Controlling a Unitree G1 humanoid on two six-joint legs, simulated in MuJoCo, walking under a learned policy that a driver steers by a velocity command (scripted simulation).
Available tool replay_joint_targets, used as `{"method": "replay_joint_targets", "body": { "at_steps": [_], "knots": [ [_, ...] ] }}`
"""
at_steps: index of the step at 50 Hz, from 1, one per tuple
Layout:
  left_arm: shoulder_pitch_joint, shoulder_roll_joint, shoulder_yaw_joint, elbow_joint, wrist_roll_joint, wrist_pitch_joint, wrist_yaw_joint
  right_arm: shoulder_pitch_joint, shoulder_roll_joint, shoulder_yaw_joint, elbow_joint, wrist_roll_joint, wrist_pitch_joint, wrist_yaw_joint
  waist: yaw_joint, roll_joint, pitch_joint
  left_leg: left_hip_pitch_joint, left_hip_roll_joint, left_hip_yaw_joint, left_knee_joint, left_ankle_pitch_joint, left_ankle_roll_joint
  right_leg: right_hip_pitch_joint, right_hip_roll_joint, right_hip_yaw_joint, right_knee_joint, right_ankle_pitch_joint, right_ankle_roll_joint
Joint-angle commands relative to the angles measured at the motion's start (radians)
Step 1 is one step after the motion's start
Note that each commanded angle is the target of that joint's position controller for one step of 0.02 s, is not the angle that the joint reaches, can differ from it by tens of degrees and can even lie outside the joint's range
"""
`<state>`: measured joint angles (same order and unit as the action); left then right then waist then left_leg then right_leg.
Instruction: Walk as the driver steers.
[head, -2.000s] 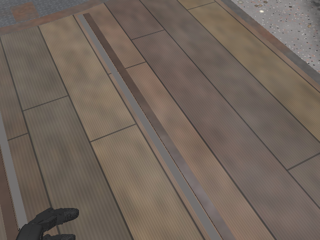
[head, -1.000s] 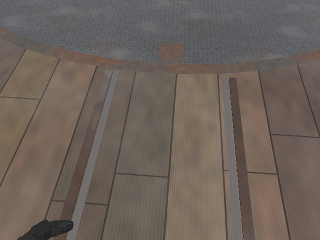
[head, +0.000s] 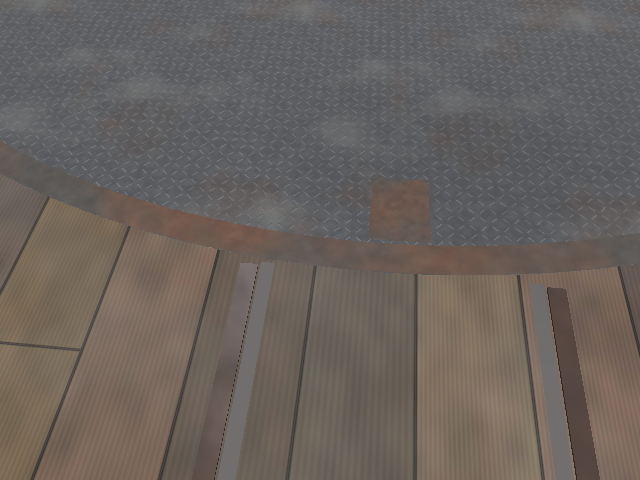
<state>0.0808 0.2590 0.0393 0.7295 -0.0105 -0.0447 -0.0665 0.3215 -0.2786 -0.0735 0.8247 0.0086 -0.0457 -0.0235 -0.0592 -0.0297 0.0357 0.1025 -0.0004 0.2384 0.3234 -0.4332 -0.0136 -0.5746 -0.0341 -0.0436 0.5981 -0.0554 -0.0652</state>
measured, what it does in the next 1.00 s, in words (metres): walks ahead, turning right: right foot, then left foot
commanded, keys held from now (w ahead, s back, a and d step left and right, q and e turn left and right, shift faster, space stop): e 0.64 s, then no key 0.36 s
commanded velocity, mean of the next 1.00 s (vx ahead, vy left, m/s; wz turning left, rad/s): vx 0.09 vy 0.00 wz -0.47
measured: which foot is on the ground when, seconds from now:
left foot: down 0.00-0.02, up 0.04-0.46, down 0.48-0.86, up 0.88-1.00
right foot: up 0.00-0.00, down 0.02-0.48, up 0.50-0.84, down 0.86-1.00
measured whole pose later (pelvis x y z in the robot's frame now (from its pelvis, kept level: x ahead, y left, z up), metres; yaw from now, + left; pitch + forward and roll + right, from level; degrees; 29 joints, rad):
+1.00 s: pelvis +0.17 -0.01 +0.02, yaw -29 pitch +1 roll +0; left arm 0.17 0.23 0.03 0.67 0.02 0.02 0.00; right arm 0.18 -0.30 -0.06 0.77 -0.01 0.02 -0.03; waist -0.02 0.05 0.03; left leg -0.38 0.06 -0.01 0.79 -0.48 -0.07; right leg -0.24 0.03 0.02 0.49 -0.26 -0.03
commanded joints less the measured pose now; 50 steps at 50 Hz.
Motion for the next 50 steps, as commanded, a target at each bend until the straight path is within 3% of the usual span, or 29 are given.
{"method": "replay_joint_targets", "body": {
  "at_steps": [1, 2, 3, 4, 5, 6, 8, 10, 13, 18, 22, 23, 24, 25, 26, 27, 28, 29, 30, 32, 36, 38, 41, 43, 44, 45, 46, 47, 50],
  "knots": [
    [0.282, 0.223, 0.092, -0.013, 0.005, -0.009, 0.017, -0.058, -0.185, -0.038, -0.081, 0.008, 0.005, -0.024, 0.204, 0.063, -0.176, -0.193, 0.17, -0.031, 0.548, 1.022, 0.03, 0.457, 0.074, 0.011, -0.106, 0.171, -0.086],
    [0.287, 0.335, 0.108, -0.018, 0.008, 0.002, 0.041, 0.065, -0.046, 0.002, -0.111, -0.054, -0.014, -0.008, 0.09, -0.241, -0.292, -0.578, 0.019, -0.057, 0.92, -0.045, -0.044, 0.833, -0.196, 0.368, 0.016, 0.676, -0.228],
    [0.289, 0.32, 0.099, -0.069, 0.015, -0.004, 0.036, 0.087, -0.083, 0.015, -0.122, -0.033, -0.041, 0.01, 0.12, -0.192, -0.538, -0.745, -0.095, -0.292, 1.166, -0.292, -0.064, 1.004, -0.359, 0.78, -0.107, 0.577, -0.418],
    [0.26, 0.261, 0.088, -0.086, 0.017, -0.003, 0.034, -0.037, -0.159, -0.006, -0.132, 0.009, -0.052, 0.018, 0.174, -0.047, -0.481, -0.79, -0.025, -0.371, 1.168, -0.203, -0.039, 0.936, -0.307, 0.649, -0.151, 0.544, -0.359],
    [0.196, 0.218, 0.078, -0.087, -0.001, -0.004, 0.037, -0.103, -0.147, 0.0, -0.163, 0.016, -0.053, 0.013, 0.147, -0.001, -0.335, -0.826, 0.015, -0.351, 1.083, -0.116, -0.025, 0.799, -0.257, 0.531, -0.166, 0.482, -0.309],
    [0.143, 0.185, 0.068, -0.094, -0.013, -0.001, 0.043, -0.119, -0.142, -0.002, -0.152, -0.001, -0.044, 0.0, 0.109, 0.062, -0.219, -0.811, 0.048, -0.335, 1.013, -0.069, -0.033, 0.638, -0.217, 0.458, -0.195, 0.463, -0.272],
    [0.092, 0.173, 0.064, -0.114, 0.009, 0.008, 0.054, -0.099, -0.155, -0.011, -0.159, -0.015, -0.014, -0.01, 0.05, 0.02, -0.155, -0.684, 0.066, -0.338, 0.924, -0.015, -0.041, 0.416, -0.172, 0.4, -0.251, 0.448, -0.253],
    [0.071, 0.186, 0.07, -0.118, 0.016, 0.012, 0.059, -0.064, -0.119, -0.003, -0.152, -0.02, 0.003, -0.015, 0.022, -0.003, -0.147, -0.633, 0.053, -0.316, 0.812, 0.003, -0.061, 0.317, -0.142, 0.344, -0.258, 0.516, -0.244],
    [0.079, 0.215, 0.08, -0.115, 0.006, 0.029, 0.078, -0.09, -0.097, 0.006, -0.156, -0.026, 0.015, -0.022, 0.029, -0.024, -0.189, -0.611, 0.026, -0.311, 0.661, 0.107, -0.089, 0.299, -0.109, 0.316, -0.232, 0.511, -0.215],
    [0.068, 0.21, 0.078, -0.128, -0.003, 0.07, 0.098, -0.194, -0.103, 0.005, -0.183, -0.013, 0.027, -0.012, 0.063, -0.082, -0.176, -0.57, -0.009, -0.334, 0.475, 0.207, -0.093, 0.279, -0.069, 0.387, -0.223, 0.12, -0.153],
    [0.068, 0.197, 0.075, -0.139, -0.005, 0.08, 0.096, -0.203, -0.118, -0.005, -0.194, -0.009, 0.004, 0.002, 0.063, -0.131, -0.156, -0.511, -0.033, -0.347, 0.276, 0.175, -0.062, 0.348, -0.071, 0.495, -0.148, 0.116, -0.13],
    [0.049, 0.188, 0.072, -0.146, -0.012, 0.083, 0.097, -0.17, -0.118, -0.01, -0.184, -0.007, -0.004, 0.005, 0.038, -0.135, -0.152, -0.446, -0.03, -0.337, 0.15, 0.251, -0.044, 0.347, -0.051, 0.504, -0.114, 0.109, -0.105],
    [0.059, 0.164, 0.065, -0.15, -0.013, 0.085, 0.099, -0.142, -0.142, -0.019, -0.176, -0.013, -0.01, 0.005, 0.032, -0.114, -0.151, -0.347, 0.032, -0.364, 0.051, 0.37, -0.014, 0.304, -0.012, 0.489, -0.062, 0.017, -0.064],
    [0.122, 0.106, 0.049, -0.151, 0.004, 0.085, 0.097, -0.143, -0.212, -0.033, -0.191, -0.03, -0.006, -0.003, 0.076, 0.08, -0.188, -0.221, 0.254, -0.546, 0.038, 0.559, 0.071, 0.205, 0.083, 0.362, 0.139, -0.311, -0.006],
    [0.135, 0.133, 0.056, -0.184, -0.002, 0.076, 0.095, -0.137, -0.25, -0.044, -0.175, -0.063, 0.007, -0.001, 0.103, 0.345, -0.147, -0.19, 0.409, -0.788, 0.009, 0.757, 0.258, -0.009, 0.203, 0.206, 0.318, -0.626, 0.052],
    [0.166, 0.216, 0.079, -0.16, 0.009, 0.068, 0.092, -0.146, -0.198, -0.035, -0.193, -0.052, 0.008, -0.001, 0.086, 0.27, -0.16, -0.189, 0.437, -0.797, 0.015, 0.742, 0.314, -0.049, 0.128, 0.21, 0.525, -0.607, 0.093],
    [0.156, 0.248, 0.095, -0.135, -0.006, 0.075, 0.092, -0.169, -0.145, -0.022, -0.204, -0.044, 0.01, -0.005, 0.079, 0.183, -0.144, -0.211, 0.37, -0.665, 0.039, 0.703, 0.271, -0.048, 0.107, 0.202, 0.601, -0.533, 0.112],
    [0.161, 0.227, 0.095, -0.116, -0.01, 0.09, 0.097, -0.199, -0.126, -0.017, -0.21, -0.032, 0.016, -0.007, 0.089, 0.137, -0.126, -0.223, 0.303, -0.567, 0.051, 0.647, 0.223, -0.049, 0.091, 0.185, 0.629, -0.478, 0.133],
    [0.152, 0.208, 0.091, -0.121, -0.009, 0.102, 0.099, -0.216, -0.118, -0.014, -0.21, -0.019, 0.021, -0.011, 0.084, 0.143, -0.106, -0.232, 0.279, -0.515, 0.05, 0.628, 0.208, -0.064, 0.079, 0.173, 0.643, -0.433, 0.15],
    [0.121, 0.15, 0.073, -0.14, -0.016, 0.109, 0.092, -0.207, -0.127, -0.016, -0.203, -0.024, 0.034, -0.019, 0.069, 0.171, -0.087, -0.251, 0.229, -0.414, 0.026, 0.621, 0.201, -0.039, 0.069, 0.111, 0.573, -0.375, 0.166],
    [0.062, 0.1, 0.049, -0.173, -0.005, 0.1, 0.083, -0.177, -0.159, -0.03, -0.184, -0.023, 0.049, -0.018, 0.033, 0.218, -0.142, -0.211, 0.25, -0.372, 0.04, 0.671, 0.232, 0.088, 0.046, 0.074, 0.325, -0.397, 0.16],
    [0.064, 0.107, 0.048, -0.172, -0.002, 0.099, 0.077, -0.18, -0.175, -0.035, -0.177, -0.012, 0.051, -0.009, 0.027, 0.236, -0.152, -0.219, 0.268, -0.372, 0.044, 0.672, 0.241, 0.166, 0.044, 0.052, 0.211, -0.38, 0.145],
    [0.114, 0.11, 0.051, -0.145, 0.0, 0.099, 0.067, -0.19, -0.179, -0.031, -0.16, 0.011, 0.054, 0.0, 0.054, 0.227, -0.137, -0.25, 0.262, -0.367, 0.083, 0.591, 0.22, 0.293, 0.059, 0.017, -0.045, -0.24, 0.102],
    [0.146, 0.13, 0.053, -0.13, 0.009, 0.097, 0.066, -0.133, -0.136, -0.014, -0.124, 0.016, 0.048, 0.004, 0.065, 0.162, -0.13, -0.37, 0.212, -0.323, 0.143, 0.424, 0.117, 0.491, 0.035, 0.065, -0.254, -0.031, 0.043],
    [0.161, 0.199, 0.063, -0.144, 0.018, 0.098, 0.079, -0.11, -0.067, 0.01, -0.133, -0.029, 0.04, 0.014, 0.034, -0.069, -0.174, -0.503, 0.123, -0.226, 0.332, 0.15, 0.017, 0.62, -0.173, 0.313, -0.261, 0.212, -0.016],
    [0.114, 0.196, 0.054, -0.143, 0.044, 0.087, 0.073, -0.167, -0.058, 0.016, -0.169, -0.034, 0.037, 0.006, 0.041, -0.234, -0.139, -0.556, 0.06, -0.226, 0.368, -0.134, -0.031, 0.466, -0.305, 0.424, -0.265, 0.22, -0.176],
    [0.084, 0.152, 0.043, -0.152, 0.051, 0.069, 0.069, -0.208, -0.122, 0.0, -0.163, -0.026, 0.042, -0.002, 0.076, -0.166, -0.104, -0.541, 0.077, -0.265, 0.468, -0.146, -0.051, 0.419, -0.278, 0.412, -0.291, 0.139, -0.21],
    [0.067, 0.123, 0.032, -0.135, 0.054, 0.054, 0.069, -0.204, -0.134, -0.009, -0.151, -0.016, 0.046, -0.002, 0.064, -0.157, -0.09, -0.547, 0.076, -0.28, 0.512, -0.12, -0.056, 0.41, -0.241, 0.367, -0.292, 0.12, -0.186],
    [0.025, 0.125, 0.029, -0.108, 0.028, 0.036, 0.076, -0.15, -0.119, -0.014, -0.104, -0.019, 0.059, -0.01, 0.042, -0.124, -0.078, -0.523, 0.078, -0.292, 0.542, -0.037, -0.082, 0.408, -0.181, 0.282, -0.253, 0.252, -0.139]
  ]
}}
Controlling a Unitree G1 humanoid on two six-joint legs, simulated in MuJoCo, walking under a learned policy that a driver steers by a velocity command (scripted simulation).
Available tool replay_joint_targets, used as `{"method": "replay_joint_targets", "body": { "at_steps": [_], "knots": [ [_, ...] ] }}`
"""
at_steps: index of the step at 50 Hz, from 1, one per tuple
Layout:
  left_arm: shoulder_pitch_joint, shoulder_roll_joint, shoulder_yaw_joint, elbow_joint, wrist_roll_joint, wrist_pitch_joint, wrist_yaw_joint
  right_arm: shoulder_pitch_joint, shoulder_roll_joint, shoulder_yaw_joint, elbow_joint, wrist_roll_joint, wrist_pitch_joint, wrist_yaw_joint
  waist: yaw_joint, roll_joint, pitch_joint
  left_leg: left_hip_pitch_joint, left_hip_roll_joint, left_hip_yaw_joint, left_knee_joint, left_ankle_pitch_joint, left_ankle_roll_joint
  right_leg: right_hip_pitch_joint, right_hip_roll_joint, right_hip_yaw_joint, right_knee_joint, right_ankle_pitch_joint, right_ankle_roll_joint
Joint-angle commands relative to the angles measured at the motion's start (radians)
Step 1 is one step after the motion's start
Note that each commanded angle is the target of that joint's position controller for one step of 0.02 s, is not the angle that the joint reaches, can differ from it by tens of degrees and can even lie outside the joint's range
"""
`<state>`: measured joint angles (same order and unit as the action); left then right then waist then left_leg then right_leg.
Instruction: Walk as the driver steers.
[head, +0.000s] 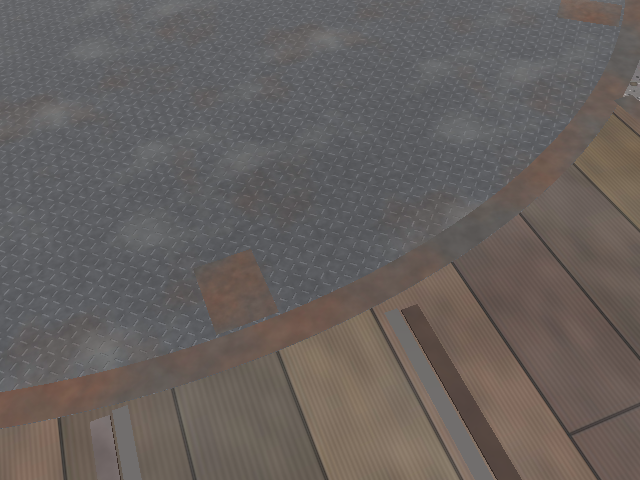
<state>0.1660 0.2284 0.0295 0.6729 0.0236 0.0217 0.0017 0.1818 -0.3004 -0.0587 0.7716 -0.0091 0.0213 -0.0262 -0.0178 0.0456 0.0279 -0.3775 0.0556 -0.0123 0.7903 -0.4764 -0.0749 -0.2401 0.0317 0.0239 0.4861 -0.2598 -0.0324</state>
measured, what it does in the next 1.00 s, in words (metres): steps on the spot: left foot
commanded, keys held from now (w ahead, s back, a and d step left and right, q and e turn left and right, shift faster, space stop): no key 0.86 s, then w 0.14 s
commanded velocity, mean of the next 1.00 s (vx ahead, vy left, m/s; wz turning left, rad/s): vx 0.02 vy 0.00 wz -0.03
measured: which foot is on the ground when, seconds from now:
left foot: up 0.00-0.14, down 0.16-1.00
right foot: down 0.00-1.00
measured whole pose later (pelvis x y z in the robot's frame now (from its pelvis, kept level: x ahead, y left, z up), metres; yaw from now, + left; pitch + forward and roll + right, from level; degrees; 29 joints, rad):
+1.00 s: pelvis +0.00 +0.02 +0.00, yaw +0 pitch -1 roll +0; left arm 0.24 0.22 0.04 1.07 -0.01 -0.01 0.04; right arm 0.26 -0.23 -0.02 1.05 0.01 -0.02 -0.04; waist 0.00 0.00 0.00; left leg -0.21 0.01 -0.02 0.56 -0.40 0.02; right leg -0.23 0.01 0.04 0.57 -0.40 -0.02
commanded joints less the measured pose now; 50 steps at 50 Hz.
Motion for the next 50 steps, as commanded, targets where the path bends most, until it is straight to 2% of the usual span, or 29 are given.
{"method": "replay_joint_targets", "body": {
  "at_steps": [1, 4, 6, 7, 8, 9, 10, 11, 12, 14, 24, 33, 43, 44, 45, 47, 48, 50],
  "knots": [
    [-0.064, 0.144, 0.036, -0.042, -0.007, -0.029, 0.009, 0.005, -0.079, -0.024, -0.041, 0.002, -0.009, -0.004, -0.004, -0.187, -0.082, -0.008, 0.018, -0.033, 0.049, 0.022, -0.025, 0.071, -0.231, 0.187, -0.127, 0.502, -0.169],
    [-0.059, 0.131, 0.033, -0.018, -0.01, -0.02, 0.01, -0.013, -0.05, -0.01, -0.032, 0.012, -0.013, 0.001, 0.016, -0.182, -0.096, 0.056, 0.006, -0.009, -0.105, 0.072, -0.024, 0.101, -0.219, 0.18, -0.097, 0.524, -0.174],
    [-0.069, 0.121, 0.028, 0.0, -0.019, -0.014, 0.01, 0.012, -0.044, -0.005, -0.013, 0.011, -0.016, 0.004, -0.005, -0.166, -0.097, 0.148, -0.005, 0.006, -0.306, 0.229, -0.011, 0.091, -0.203, 0.18, -0.081, 0.452, -0.153],
    [-0.046, 0.115, 0.027, 0.016, -0.023, -0.016, 0.009, 0.019, -0.055, -0.003, -0.006, 0.0, -0.018, 0.006, -0.01, -0.14, -0.094, 0.218, 0.003, -0.011, -0.4, 0.386, 0.004, 0.066, -0.183, 0.178, -0.087, 0.355, -0.117],
    [-0.015, 0.106, 0.024, 0.029, -0.013, -0.023, 0.006, 0.02, -0.098, -0.008, -0.008, -0.01, -0.018, 0.003, 0.011, -0.088, -0.095, 0.277, 0.05, -0.063, -0.401, 0.542, 0.025, 0.032, -0.148, 0.164, -0.079, 0.227, -0.072],
    [0.02, 0.121, 0.031, 0.037, -0.004, -0.029, -0.001, 0.016, -0.16, -0.023, 0.0, -0.003, -0.016, 0.001, 0.056, 0.009, -0.076, 0.268, 0.063, -0.052, -0.346, 0.541, 0.059, 0.007, -0.093, 0.12, -0.088, 0.122, -0.042],
    [-0.007, 0.118, 0.029, 0.044, -0.004, -0.027, 0.002, 0.002, -0.131, -0.022, 0.013, 0.004, -0.018, 0.008, 0.036, 0.041, -0.059, 0.188, 0.041, -0.045, -0.35, 0.39, 0.085, 0.045, -0.057, 0.075, -0.082, 0.075, -0.012],
    [-0.045, 0.13, 0.032, 0.049, -0.007, -0.024, 0.005, -0.006, -0.092, -0.012, 0.014, 0.0, -0.023, 0.012, 0.016, 0.013, -0.036, 0.158, 0.03, -0.046, -0.372, 0.334, 0.083, 0.054, -0.053, 0.066, -0.061, 0.062, -0.001],
    [-0.057, 0.118, 0.032, 0.052, -0.011, -0.019, 0.012, -0.012, -0.08, -0.008, 0.023, -0.007, -0.028, 0.011, 0.018, 0.012, -0.037, 0.15, 0.028, -0.047, -0.385, 0.327, 0.074, 0.058, -0.056, 0.063, -0.055, 0.078, -0.003],
    [-0.047, 0.112, 0.033, 0.068, -0.012, -0.006, 0.019, -0.009, -0.069, -0.003, 0.039, -0.006, -0.04, 0.009, 0.017, 0.012, -0.026, 0.157, 0.02, -0.039, -0.386, 0.341, 0.062, 0.052, -0.057, 0.066, -0.056, 0.112, -0.005],
    [-0.011, 0.111, 0.039, 0.185, -0.017, -0.011, 0.028, 0.011, -0.062, 0.008, 0.116, 0.0, -0.042, -0.006, 0.01, -0.048, -0.009, 0.168, 0.0, -0.026, -0.388, 0.303, 0.068, 0.05, -0.055, 0.055, -0.07, 0.123, 0.015],
    [0.017, 0.112, 0.034, 0.28, -0.02, -0.015, 0.036, 0.022, -0.046, 0.015, 0.179, 0.002, -0.038, -0.009, 0.013, -0.047, -0.001, 0.169, -0.016, -0.015, -0.394, 0.309, 0.071, 0.056, -0.053, 0.044, -0.075, 0.134, 0.02],
    [0.037, 0.101, 0.024, 0.352, -0.022, -0.016, 0.04, 0.048, -0.035, 0.023, 0.232, 0.004, -0.035, -0.013, 0.016, -0.042, 0.008, 0.165, -0.026, -0.008, -0.399, 0.313, 0.073, 0.053, -0.049, 0.033, -0.08, 0.135, 0.021],
    [0.055, 0.092, 0.022, 0.366, -0.023, -0.015, 0.041, 0.067, -0.027, 0.024, 0.246, 0.005, -0.033, -0.014, 0.016, -0.042, -0.014, 0.172, -0.038, 0.003, -0.401, 0.213, 0.077, 0.06, -0.038, 0.02, -0.082, 0.032, 0.018],
    [0.062, 0.101, 0.025, 0.372, -0.03, -0.013, 0.043, 0.072, -0.036, 0.021, 0.25, 0.012, -0.03, -0.017, 0.018, -0.041, 0.0, 0.151, -0.052, 0.011, -0.389, 0.052, 0.09, 0.037, -0.02, 0.007, -0.069, -0.144, 0.007],
    [0.06, 0.114, 0.03, 0.365, -0.036, -0.019, 0.045, 0.065, -0.052, 0.015, 0.237, 0.019, -0.032, -0.022, 0.019, -0.036, 0.08, 0.07, -0.04, -0.023, -0.389, -0.214, 0.128, -0.063, -0.022, 0.023, -0.061, -0.418, -0.025],
    [0.06, 0.108, 0.029, 0.36, -0.038, -0.031, 0.043, 0.07, -0.052, 0.015, 0.233, 0.022, -0.041, -0.021, 0.017, -0.034, 0.111, 0.047, -0.024, -0.052, -0.393, -0.253, 0.145, -0.094, -0.035, 0.041, -0.06, -0.447, -0.038],
    [0.069, 0.091, 0.026, 0.359, -0.044, -0.061, 0.034, 0.102, -0.05, 0.012, 0.236, 0.031, -0.067, -0.014, 0.011, -0.024, 0.116, 0.061, 0.014, -0.109, -0.396, -0.24, 0.175, -0.117, -0.052, 0.057, -0.031, -0.399, -0.05]
  ]
}}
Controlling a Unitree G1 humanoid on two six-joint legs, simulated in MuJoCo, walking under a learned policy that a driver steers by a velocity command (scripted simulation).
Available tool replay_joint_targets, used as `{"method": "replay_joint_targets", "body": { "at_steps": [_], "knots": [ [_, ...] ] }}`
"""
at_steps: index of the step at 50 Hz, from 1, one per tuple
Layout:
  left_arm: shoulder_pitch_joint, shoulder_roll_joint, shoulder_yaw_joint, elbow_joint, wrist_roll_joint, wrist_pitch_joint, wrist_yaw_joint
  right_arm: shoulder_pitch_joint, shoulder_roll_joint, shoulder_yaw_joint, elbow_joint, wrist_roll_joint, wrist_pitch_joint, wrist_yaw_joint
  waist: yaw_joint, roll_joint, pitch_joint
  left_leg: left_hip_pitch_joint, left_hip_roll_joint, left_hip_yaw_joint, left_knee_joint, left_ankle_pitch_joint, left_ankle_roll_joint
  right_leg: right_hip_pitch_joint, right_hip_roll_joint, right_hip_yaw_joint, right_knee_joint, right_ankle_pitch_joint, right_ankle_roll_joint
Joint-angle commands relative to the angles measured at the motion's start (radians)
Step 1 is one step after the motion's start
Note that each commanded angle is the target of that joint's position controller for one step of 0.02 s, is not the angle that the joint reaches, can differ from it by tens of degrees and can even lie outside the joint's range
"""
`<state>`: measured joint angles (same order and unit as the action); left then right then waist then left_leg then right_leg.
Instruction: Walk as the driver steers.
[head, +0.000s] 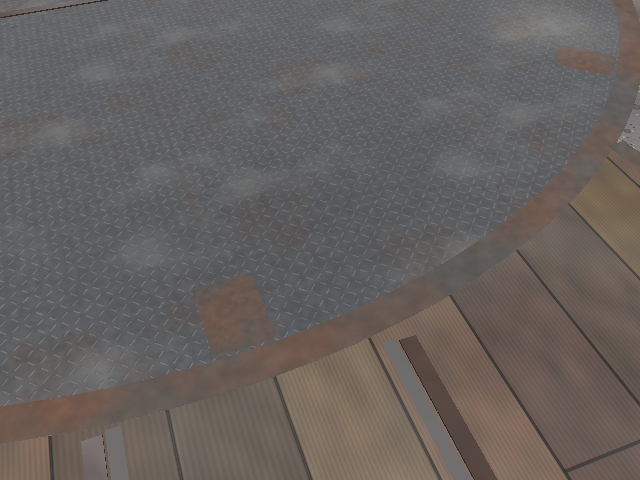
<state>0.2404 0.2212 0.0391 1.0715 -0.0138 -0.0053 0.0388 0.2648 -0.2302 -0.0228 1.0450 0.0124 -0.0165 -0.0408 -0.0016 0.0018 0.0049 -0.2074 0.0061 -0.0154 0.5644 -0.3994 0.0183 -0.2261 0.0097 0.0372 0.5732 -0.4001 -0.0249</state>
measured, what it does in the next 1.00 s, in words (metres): walks ahead: left foot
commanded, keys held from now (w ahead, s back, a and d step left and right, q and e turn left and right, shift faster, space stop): w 0.74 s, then w+q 0.26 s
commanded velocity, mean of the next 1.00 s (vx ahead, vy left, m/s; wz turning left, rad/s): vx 0.43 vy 0.00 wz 0.06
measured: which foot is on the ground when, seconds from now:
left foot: down 0.00-0.18, up 0.20-0.52, down 0.54-1.00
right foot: down 0.00-0.56, up 0.58-1.00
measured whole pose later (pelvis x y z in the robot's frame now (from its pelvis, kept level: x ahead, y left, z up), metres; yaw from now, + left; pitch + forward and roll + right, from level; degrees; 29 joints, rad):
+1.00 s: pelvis +0.45 +0.03 +0.01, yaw +5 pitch +2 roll +1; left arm 0.01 0.26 0.05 0.86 -0.01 -0.10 0.00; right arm 0.40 -0.24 -0.04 0.98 0.02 -0.08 -0.01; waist -0.10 -0.03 0.01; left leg -0.03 -0.07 -0.04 0.25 -0.24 0.05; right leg -0.60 -0.08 0.07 0.54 0.07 0.03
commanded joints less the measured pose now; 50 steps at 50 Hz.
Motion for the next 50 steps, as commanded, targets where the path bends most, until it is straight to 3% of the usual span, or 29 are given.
{"method": "replay_joint_targets", "body": {
  "at_steps": [1, 5, 7, 8, 9, 10, 11, 12, 13, 14, 16, 19, 21, 23, 25, 26, 27, 28, 29, 30, 31, 32, 33, 34, 36, 38, 41, 47, 50],
  "knots": [
    [-0.009, 0.09, 0.015, -0.042, -0.008, -0.047, -0.01, 0.04, -0.125, -0.027, -0.034, 0.012, -0.039, 0.005, -0.012, 0.033, 0.131, -0.086, 0.084, -0.142, -0.18, -0.316, 0.099, -0.146, -0.028, 0.041, -0.092, -0.227, -0.058],
    [-0.035, 0.045, 0.005, -0.066, -0.015, -0.092, -0.034, 0.097, -0.178, -0.044, -0.027, 0.02, -0.06, 0.021, -0.012, 0.16, 0.124, -0.003, 0.237, -0.393, -0.324, -0.327, 0.195, -0.189, 0.013, -0.053, 0.062, -0.031, -0.053],
    [0.05, 0.049, 0.006, -0.038, -0.02, -0.104, -0.041, 0.018, -0.177, -0.042, -0.063, 0.023, -0.062, 0.026, 0.048, 0.153, 0.138, -0.085, 0.221, -0.352, -0.27, -0.176, 0.18, -0.057, 0.006, -0.046, -0.036, 0.0, -0.079],
    [0.155, 0.073, 0.015, 0.003, -0.02, -0.108, -0.042, -0.066, -0.154, -0.036, -0.099, 0.024, -0.068, 0.029, 0.1, 0.099, 0.127, -0.171, 0.152, -0.232, -0.157, 0.01, 0.134, 0.081, -0.004, 0.002, -0.108, 0.042, -0.091],
    [0.302, 0.164, 0.045, 0.059, -0.025, -0.11, -0.042, -0.134, -0.108, -0.025, -0.143, 0.02, -0.085, 0.035, 0.144, -0.106, 0.085, -0.339, 0.012, -0.024, 0.142, 0.234, 0.054, 0.3, -0.103, 0.206, -0.195, 0.166, -0.138],
    [0.444, 0.245, 0.067, 0.09, -0.02, -0.105, -0.049, -0.139, -0.096, -0.023, -0.166, 0.005, -0.11, 0.038, 0.182, -0.307, 0.02, -0.59, -0.065, 0.059, 0.463, 0.062, -0.004, 0.543, -0.284, 0.504, -0.278, 0.365, -0.224],
    [0.404, 0.168, 0.04, 0.073, 0.005, -0.108, -0.053, -0.132, -0.111, -0.028, -0.165, 0.019, -0.12, 0.045, 0.141, -0.21, 0.031, -0.712, -0.038, -0.028, 0.634, -0.152, 0.009, 0.554, -0.357, 0.569, -0.272, 0.458, -0.254],
    [0.359, 0.125, 0.027, 0.057, 0.015, -0.111, -0.054, -0.14, -0.097, -0.024, -0.17, 0.04, -0.123, 0.054, 0.113, -0.127, 0.065, -0.787, 0.004, -0.06, 0.739, -0.133, 0.033, 0.55, -0.354, 0.508, -0.259, 0.495, -0.253],
    [0.335, 0.109, 0.017, 0.045, 0.014, -0.11, -0.055, -0.165, -0.085, -0.02, -0.181, 0.046, -0.123, 0.06, 0.1, -0.084, 0.079, -0.854, 0.038, -0.044, 0.77, -0.08, 0.047, 0.554, -0.342, 0.43, -0.275, 0.509, -0.243],
    [0.315, 0.094, 0.006, 0.042, 0.007, -0.103, -0.054, -0.192, -0.078, -0.021, -0.195, 0.038, -0.122, 0.063, 0.084, -0.05, 0.104, -0.877, 0.074, -0.03, 0.729, -0.021, 0.051, 0.526, -0.329, 0.358, -0.305, 0.533, -0.217],
    [0.284, 0.055, -0.012, 0.028, 0.007, -0.084, -0.042, -0.208, -0.057, -0.018, -0.216, 0.022, -0.113, 0.074, 0.056, -0.072, 0.109, -0.777, 0.103, 0.013, 0.613, 0.071, 0.033, 0.406, -0.267, 0.24, -0.375, 0.528, -0.171],
    [0.182, 0.11, -0.01, -0.027, 0.011, -0.079, -0.012, -0.304, -0.016, 0.006, -0.27, 0.006, -0.099, 0.086, 0.038, -0.087, 0.134, -0.441, 0.061, 0.073, 0.241, 0.322, -0.011, 0.089, -0.164, 0.074, -0.479, 0.452, -0.138],
    [0.228, 0.173, 0.007, -0.017, 0.001, -0.091, -0.006, -0.349, -0.045, 0.001, -0.297, 0.01, -0.087, 0.081, 0.038, -0.118, 0.133, -0.297, 0.025, 0.084, 0.115, 0.398, -0.011, 0.053, -0.19, 0.071, -0.541, 0.431, -0.142],
    [0.246, 0.174, 0.016, -0.007, -0.015, -0.094, -0.006, -0.358, -0.091, -0.011, -0.31, 0.019, -0.079, 0.077, 0.02, -0.115, 0.145, -0.285, 0.018, 0.06, 0.02, 0.42, 0.016, 0.147, -0.223, 0.061, -0.519, 0.493, -0.128],
    [0.242, 0.183, 0.024, -0.008, -0.004, -0.083, -0.009, -0.285, -0.136, -0.035, -0.297, 0.018, -0.079, 0.075, -0.031, -0.127, 0.07, -0.194, -0.013, 0.065, 0.0, 0.39, 0.051, 0.26, -0.244, 0.038, -0.377, 0.809, -0.098],
    [0.234, 0.184, 0.027, -0.012, 0.008, -0.069, -0.011, -0.167, -0.163, -0.054, -0.263, 0.021, -0.076, 0.072, -0.091, -0.136, -0.011, -0.069, -0.038, 0.08, 0.023, 0.35, 0.075, 0.279, -0.232, 0.013, -0.224, 0.975, -0.079],
    [0.23, 0.172, 0.023, -0.022, 0.017, -0.058, -0.013, -0.015, -0.192, -0.074, -0.215, 0.026, -0.069, 0.067, -0.16, -0.127, -0.099, 0.122, -0.046, 0.088, 0.017, 0.331, 0.101, 0.218, -0.195, -0.012, -0.02, 1.01, -0.055],
    [0.254, 0.121, 0.005, -0.049, 0.037, -0.053, -0.016, 0.139, -0.255, -0.091, -0.182, 0.015, -0.063, 0.059, -0.19, 0.005, -0.22, 0.41, 0.144, -0.147, 0.032, 0.256, 0.158, -0.015, -0.136, -0.033, 0.306, 0.692, -0.033],
    [0.397, -0.051, -0.036, -0.05, 0.02, -0.075, -0.028, 0.184, -0.3, -0.09, -0.156, -0.008, -0.066, 0.075, -0.09, 0.328, -0.38, 0.614, 0.375, -0.691, -0.197, -0.058, 0.323, -0.308, 0.069, 0.016, 0.666, -0.103, 0.012],
    [0.323, 0.053, -0.015, -0.051, -0.006, -0.104, -0.038, 0.13, -0.207, -0.066, -0.161, -0.001, -0.073, 0.08, -0.107, 0.234, -0.288, 0.522, 0.35, -0.803, -0.329, -0.162, 0.287, -0.403, 0.027, 0.119, 0.805, -0.143, -0.013],
    [0.208, 0.117, 0.003, -0.093, -0.033, -0.119, -0.042, 0.031, -0.168, -0.055, -0.173, 0.003, -0.082, 0.081, -0.084, 0.162, -0.121, 0.367, 0.335, -0.641, -0.334, -0.11, 0.245, -0.477, -0.023, 0.085, 0.833, -0.061, -0.034],
    [0.144, 0.131, 0.006, -0.11, -0.029, -0.125, -0.034, -0.057, -0.153, -0.048, -0.191, -0.002, -0.092, 0.084, -0.053, 0.043, -0.06, 0.206, 0.3, -0.5, -0.351, 0.027, 0.225, -0.427, -0.081, 0.07, 0.782, 0.045, -0.042],
    [0.119, 0.128, 0.014, -0.115, -0.017, -0.121, -0.026, -0.106, -0.139, -0.045, -0.195, -0.016, -0.099, 0.088, -0.02, 0.02, -0.028, 0.084, 0.263, -0.39, -0.367, 0.147, 0.211, -0.373, -0.12, 0.059, 0.725, 0.105, -0.043],
    [0.142, 0.116, 0.018, -0.112, -0.011, -0.107, -0.022, -0.128, -0.113, -0.037, -0.19, -0.026, -0.104, 0.09, 0.017, 0.047, -0.029, 0.017, 0.225, -0.311, -0.393, 0.192, 0.201, -0.31, -0.149, 0.068, 0.686, 0.137, -0.045],
    [0.157, 0.086, 0.019, -0.115, -0.008, -0.083, -0.018, -0.11, -0.099, -0.032, -0.169, -0.02, -0.106, 0.089, 0.039, 0.072, -0.011, -0.046, 0.203, -0.241, -0.439, 0.211, 0.217, -0.28, -0.162, 0.054, 0.616, 0.138, -0.036],
    [0.083, 0.098, 0.026, -0.148, 0.004, -0.073, -0.013, -0.066, -0.127, -0.036, -0.148, -0.015, -0.107, 0.077, 0.033, 0.057, 0.032, -0.073, 0.197, -0.214, -0.478, 0.205, 0.234, -0.34, -0.174, 0.038, 0.527, 0.186, -0.015],
    [-0.066, 0.11, 0.033, -0.209, 0.02, -0.081, -0.011, 0.009, -0.163, -0.045, -0.133, -0.012, -0.097, 0.05, -0.001, 0.026, 0.064, -0.015, 0.199, -0.22, -0.494, 0.223, 0.239, -0.46, -0.167, 0.037, 0.324, 0.342, 0.027],
    [-0.276, 0.087, 0.019, -0.268, 0.004, -0.103, -0.038, 0.126, -0.181, -0.053, -0.111, 0.008, -0.074, 0.025, -0.068, 0.041, 0.068, 0.028, 0.162, -0.167, -0.434, 0.278, 0.194, -0.36, -0.082, 0.003, -0.003, 0.513, 0.066],
    [-0.331, 0.11, 0.019, -0.3, -0.005, -0.116, -0.051, 0.158, -0.181, -0.059, -0.106, 0.014, -0.06, 0.021, -0.072, 0.056, 0.069, 0.101, 0.189, -0.217, -0.36, 0.267, 0.183, -0.327, -0.067, 0.025, -0.093, 0.458, 0.059]
  ]
}}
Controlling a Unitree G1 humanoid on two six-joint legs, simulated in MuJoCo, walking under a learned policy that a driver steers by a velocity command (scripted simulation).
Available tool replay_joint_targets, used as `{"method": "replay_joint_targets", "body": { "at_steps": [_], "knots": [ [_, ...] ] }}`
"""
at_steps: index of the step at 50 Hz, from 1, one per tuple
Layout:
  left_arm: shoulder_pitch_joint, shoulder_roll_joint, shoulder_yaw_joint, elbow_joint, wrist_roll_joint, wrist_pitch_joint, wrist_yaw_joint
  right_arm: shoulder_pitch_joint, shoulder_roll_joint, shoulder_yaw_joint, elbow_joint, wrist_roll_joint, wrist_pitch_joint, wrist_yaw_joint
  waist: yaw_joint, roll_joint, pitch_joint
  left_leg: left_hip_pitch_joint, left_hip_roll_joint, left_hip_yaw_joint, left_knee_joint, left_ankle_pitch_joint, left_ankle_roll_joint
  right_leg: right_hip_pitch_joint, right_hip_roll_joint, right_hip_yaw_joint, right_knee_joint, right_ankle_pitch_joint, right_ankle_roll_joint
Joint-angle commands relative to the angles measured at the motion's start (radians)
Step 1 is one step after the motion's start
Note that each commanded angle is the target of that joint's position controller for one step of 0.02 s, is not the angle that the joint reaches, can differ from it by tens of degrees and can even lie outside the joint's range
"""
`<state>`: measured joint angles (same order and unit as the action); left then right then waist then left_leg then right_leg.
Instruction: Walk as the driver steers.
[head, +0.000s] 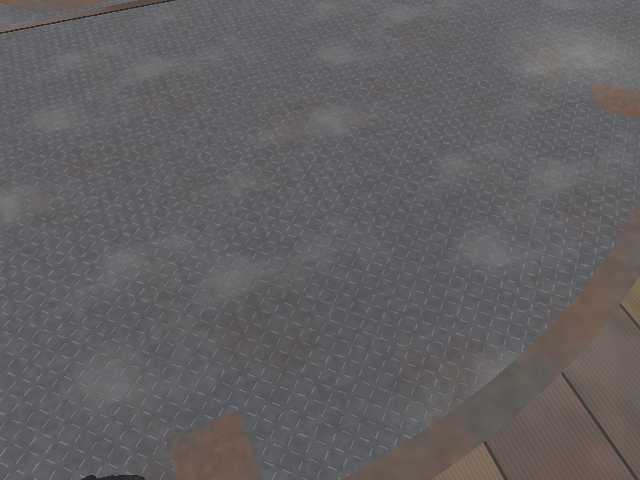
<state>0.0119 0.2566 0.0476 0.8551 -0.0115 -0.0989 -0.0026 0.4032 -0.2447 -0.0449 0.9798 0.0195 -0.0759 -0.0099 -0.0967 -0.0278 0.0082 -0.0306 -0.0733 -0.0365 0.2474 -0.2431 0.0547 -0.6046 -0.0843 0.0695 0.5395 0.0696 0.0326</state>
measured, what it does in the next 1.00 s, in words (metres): walks ahead, turning left: right foot, then left foot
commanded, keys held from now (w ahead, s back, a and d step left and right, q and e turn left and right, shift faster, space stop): w+q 0.94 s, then w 0.06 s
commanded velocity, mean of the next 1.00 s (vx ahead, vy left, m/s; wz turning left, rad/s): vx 0.50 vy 0.00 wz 0.54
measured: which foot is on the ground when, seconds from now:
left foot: down 0.00-0.10, up 0.12-0.60, down 0.62-1.00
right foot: up 0.00-0.08, down 0.10-0.62, up 0.64-1.00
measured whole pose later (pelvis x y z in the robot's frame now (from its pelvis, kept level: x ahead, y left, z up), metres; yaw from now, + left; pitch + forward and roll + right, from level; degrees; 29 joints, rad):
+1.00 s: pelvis +0.50 +0.12 +0.00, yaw +35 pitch +2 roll +0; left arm 0.01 0.28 0.05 0.74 0.00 -0.10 -0.01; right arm 0.35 -0.28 -0.08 0.75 0.02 -0.05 -0.01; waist -0.08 -0.05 0.03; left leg -0.11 -0.11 -0.13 0.34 -0.26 0.08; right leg -0.64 -0.06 0.09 0.58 0.07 0.05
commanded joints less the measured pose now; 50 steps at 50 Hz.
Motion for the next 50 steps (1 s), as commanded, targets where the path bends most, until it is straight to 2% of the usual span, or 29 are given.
{"method": "replay_joint_targets", "body": {
  "at_steps": [1, 3, 4, 5, 6, 7, 8, 9, 10, 12, 13, 16, 21, 26, 28, 29, 30, 31, 32, 33, 34, 35, 36, 37, 38, 39, 42, 46, 50],
  "knots": [
    [-0.094, 0.092, 0.015, -0.086, -0.009, -0.027, -0.012, 0.017, -0.174, -0.042, -0.044, 0.007, 0.004, -0.012, 0.036, 0.097, 0.058, -0.058, 0.28, -0.216, -0.017, 0.115, 0.139, 0.084, 0.031, -0.003, -0.081, -0.043, -0.005],
    [-0.015, 0.131, 0.03, -0.074, -0.011, -0.037, -0.012, -0.003, -0.181, -0.05, -0.056, 0.005, 0.013, -0.013, 0.087, 0.128, 0.021, -0.051, 0.28, -0.24, 0.071, 0.197, 0.119, 0.212, 0.045, -0.019, -0.109, -0.127, -0.029],
    [0.112, 0.171, 0.05, -0.042, -0.007, -0.042, -0.005, -0.014, -0.157, -0.042, -0.068, 0.001, 0.015, -0.011, 0.146, 0.119, -0.057, -0.083, 0.225, -0.213, 0.206, 0.283, 0.092, 0.39, 0.043, -0.024, -0.126, -0.153, -0.061],
    [0.293, 0.236, 0.069, -0.017, 0.01, -0.046, 0.003, -0.038, -0.1, -0.022, -0.104, -0.014, 0.013, -0.007, 0.221, 0.04, -0.217, -0.227, 0.149, -0.155, 0.492, 0.184, 0.058, 0.673, -0.11, 0.114, -0.089, -0.189, -0.127],
    [0.385, 0.317, 0.09, 0.005, 0.02, -0.03, 0.004, 0.067, -0.001, 0.004, -0.139, -0.002, -0.005, -0.005, 0.176, -0.249, -0.345, -0.608, -0.005, -0.023, 0.83, -0.251, -0.012, 1.012, -0.344, 0.528, -0.165, -0.343, -0.265],
    [0.371, 0.226, 0.066, -0.004, 0.018, -0.028, -0.001, 0.074, -0.085, -0.011, -0.133, 0.021, -0.013, -0.006, 0.18, -0.245, -0.343, -0.726, 0.053, -0.106, 1.002, -0.342, -0.012, 0.991, -0.36, 0.667, -0.23, -0.466, -0.28],
    [0.302, 0.147, 0.044, -0.024, 0.015, -0.029, -0.001, 0.004, -0.156, -0.032, -0.144, 0.031, -0.013, -0.007, 0.182, -0.148, -0.211, -0.766, 0.099, -0.116, 1.041, -0.257, -0.006, 0.873, -0.318, 0.499, -0.239, -0.438, -0.233],
    [0.241, 0.121, 0.035, -0.032, 0.015, -0.027, -0.003, -0.04, -0.153, -0.036, -0.15, 0.026, -0.008, -0.01, 0.16, -0.078, -0.134, -0.733, 0.143, -0.091, 1.025, -0.171, -0.012, 0.742, -0.271, 0.352, -0.258, -0.336, -0.203],
    [0.197, 0.1, 0.03, -0.03, 0.018, -0.024, -0.005, -0.07, -0.141, -0.04, -0.159, 0.015, -0.004, -0.011, 0.141, -0.058, -0.077, -0.704, 0.168, -0.086, 0.979, -0.112, -0.016, 0.641, -0.233, 0.265, -0.291, -0.261, -0.192],
    [0.167, 0.085, 0.027, -0.02, 0.025, -0.025, -0.004, -0.069, -0.101, -0.044, -0.172, 0.016, 0.017, -0.002, 0.106, -0.091, -0.03, -0.635, 0.203, -0.074, 0.926, -0.048, -0.021, 0.531, -0.188, 0.131, -0.35, -0.18, -0.181],
    [0.172, 0.092, 0.031, -0.013, 0.023, -0.028, -0.003, -0.077, -0.08, -0.041, -0.183, 0.016, 0.027, 0.003, 0.101, -0.083, -0.02, -0.633, 0.211, -0.064, 0.914, -0.034, -0.026, 0.51, -0.186, 0.091, -0.369, -0.139, -0.194],
    [0.186, 0.124, 0.045, 0.005, 0.021, -0.032, 0.005, -0.135, -0.07, -0.04, -0.227, 0.009, 0.044, 0.007, 0.097, -0.04, 0.013, -0.684, 0.219, -0.065, 0.82, 0.047, -0.041, 0.501, -0.196, -0.004, -0.406, -0.047, -0.217],
    [0.211, 0.164, 0.056, 0.013, 0.017, -0.017, 0.017, -0.283, -0.059, -0.029, -0.285, 0.004, 0.036, 0.037, 0.139, -0.023, 0.05, -0.655, 0.202, -0.001, 0.55, 0.255, -0.036, 0.528, -0.174, -0.163, -0.422, -0.01, -0.196],
    [0.281, 0.201, 0.069, 0.034, -0.006, 0.012, 0.019, -0.412, -0.069, -0.026, -0.358, 0.005, 0.039, 0.065, 0.166, -0.021, 0.087, -0.658, 0.173, 0.067, 0.415, 0.186, 0.005, 0.667, -0.216, -0.234, -0.36, 0.069, -0.166],
    [0.271, 0.229, 0.077, 0.029, -0.013, 0.026, 0.022, -0.39, -0.098, -0.039, -0.371, 0.004, 0.043, 0.071, 0.131, -0.049, 0.05, -0.567, 0.121, 0.118, 0.398, 0.091, 0.042, 0.701, -0.221, -0.268, -0.254, 0.343, -0.146],
    [0.265, 0.245, 0.082, 0.025, -0.016, 0.034, 0.024, -0.33, -0.123, -0.054, -0.363, 0.004, 0.046, 0.07, 0.09, -0.065, 0.004, -0.47, 0.079, 0.148, 0.397, 0.043, 0.064, 0.703, -0.215, -0.284, -0.146, 0.506, -0.136],
    [0.249, 0.25, 0.082, 0.019, -0.02, 0.044, 0.026, -0.194, -0.161, -0.079, -0.33, 0.007, 0.048, 0.066, 0.009, -0.055, -0.066, -0.289, 0.029, 0.172, 0.344, 0.068, 0.096, 0.661, -0.188, -0.311, 0.039, 0.585, -0.115],
    [0.258, 0.227, 0.072, 0.009, -0.008, 0.043, 0.03, -0.016, -0.231, -0.117, -0.278, 0.009, 0.055, 0.049, -0.07, -0.006, -0.157, 0.009, 0.024, 0.108, 0.313, 0.104, 0.137, 0.479, -0.15, -0.321, 0.3, 0.441, -0.072],
    [0.336, 0.085, 0.028, -0.042, 0.041, 0.026, 0.019, 0.012, -0.354, -0.139, -0.268, 0.016, 0.057, 0.03, 0.017, 0.277, -0.221, 0.353, 0.293, -0.367, 0.281, 0.076, 0.277, 0.037, -0.003, -0.298, 0.672, -0.44, -0.009],
    [0.294, 0.099, 0.016, -0.077, 0.01, -0.021, 0.006, 0.027, -0.332, -0.121, -0.312, 0.004, 0.039, 0.037, 0.004, 0.245, -0.401, 0.472, 0.427, -0.818, 0.077, -0.132, 0.404, -0.148, 0.112, -0.041, 0.86, -0.7, -0.004],
    [0.16, 0.173, 0.036, -0.107, -0.035, -0.046, -0.003, 0.009, -0.255, -0.098, -0.3, -0.006, 0.023, 0.045, -0.035, 0.133, -0.28, 0.41, 0.4, -0.701, 0.029, -0.084, 0.333, -0.253, 0.059, 0.013, 0.876, -0.605, -0.029],
    [0.139, 0.164, 0.031, -0.117, -0.035, -0.058, -0.002, -0.04, -0.223, -0.089, -0.299, -0.004, 0.012, 0.044, -0.001, 0.1, -0.179, 0.275, 0.362, -0.562, 0.036, -0.007, 0.295, -0.25, 0.017, 0.007, 0.8, -0.512, -0.049],
    [0.152, 0.162, 0.035, -0.097, -0.009, -0.057, 0.008, -0.121, -0.186, -0.077, -0.314, -0.001, 0.009, 0.043, 0.049, 0.035, -0.115, 0.119, 0.317, -0.45, 0.036, 0.094, 0.26, -0.174, -0.023, 0.01, 0.714, -0.447, -0.045],
    [0.176, 0.175, 0.044, -0.09, 0.007, -0.047, 0.011, -0.175, -0.159, -0.066, -0.33, -0.009, 0.008, 0.04, 0.09, 0.05, -0.086, 0.001, 0.285, -0.377, 0.02, 0.187, 0.244, -0.089, -0.048, 0.017, 0.644, -0.407, -0.039],
    [0.188, 0.174, 0.047, -0.091, 0.012, -0.032, 0.009, -0.194, -0.153, -0.063, -0.34, -0.017, 0.007, 0.037, 0.11, 0.064, -0.074, -0.069, 0.266, -0.351, -0.004, 0.229, 0.24, -0.034, -0.054, 0.018, 0.61, -0.385, -0.031],
    [0.194, 0.16, 0.047, -0.096, 0.017, -0.021, 0.008, -0.194, -0.159, -0.065, -0.34, -0.014, 0.004, 0.033, 0.119, 0.061, -0.07, -0.106, 0.257, -0.329, -0.018, 0.274, 0.245, -0.014, -0.051, 0.009, 0.57, -0.37, -0.017],
    [0.12, 0.121, 0.037, -0.13, 0.03, -0.002, 0.012, -0.146, -0.193, -0.074, -0.324, -0.006, 0.0, 0.012, 0.107, 0.055, -0.033, -0.172, 0.223, -0.254, -0.04, 0.339, 0.24, -0.029, -0.025, -0.011, 0.41, -0.246, 0.022],
    [-0.025, 0.088, 0.022, -0.177, 0.021, -0.009, 0.0, -0.087, -0.196, -0.075, -0.305, 0.001, 0.01, -0.004, 0.05, 0.098, 0.0, -0.206, 0.165, -0.208, -0.025, 0.224, 0.178, 0.026, 0.036, -0.017, 0.112, 0.0, 0.029],
    [-0.096, 0.101, 0.02, -0.207, 0.008, -0.024, -0.022, -0.023, -0.183, -0.07, -0.271, 0.005, 0.014, -0.007, 0.014, 0.116, 0.012, -0.142, 0.204, -0.253, 0.019, 0.165, 0.161, 0.067, 0.055, -0.012, -0.009, 0.058, 0.006]
  ]
}}
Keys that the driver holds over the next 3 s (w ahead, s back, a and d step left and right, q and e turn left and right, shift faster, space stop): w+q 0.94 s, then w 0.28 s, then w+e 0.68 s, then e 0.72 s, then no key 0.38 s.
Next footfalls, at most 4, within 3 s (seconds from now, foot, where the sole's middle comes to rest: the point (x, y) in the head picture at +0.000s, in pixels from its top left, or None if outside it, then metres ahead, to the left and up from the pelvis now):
0.10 right None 0.23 -0.15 -0.78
0.62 left None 0.44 0.17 -0.78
1.12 right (232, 358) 0.79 0.15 -0.78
1.60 left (88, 350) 0.84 0.49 -0.78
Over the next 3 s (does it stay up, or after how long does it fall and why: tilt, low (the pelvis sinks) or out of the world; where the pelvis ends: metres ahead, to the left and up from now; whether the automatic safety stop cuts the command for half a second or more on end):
stays up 1.10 0.43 -0.01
